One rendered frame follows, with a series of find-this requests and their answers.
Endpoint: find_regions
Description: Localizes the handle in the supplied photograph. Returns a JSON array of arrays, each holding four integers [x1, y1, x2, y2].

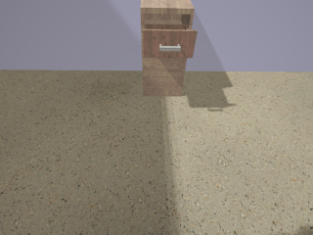
[[159, 44, 181, 52]]

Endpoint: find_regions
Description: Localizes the cabinet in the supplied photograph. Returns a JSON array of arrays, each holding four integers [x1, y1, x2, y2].
[[140, 0, 195, 97]]

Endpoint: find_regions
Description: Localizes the drawer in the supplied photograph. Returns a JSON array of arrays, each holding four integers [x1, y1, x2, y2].
[[143, 23, 198, 59]]

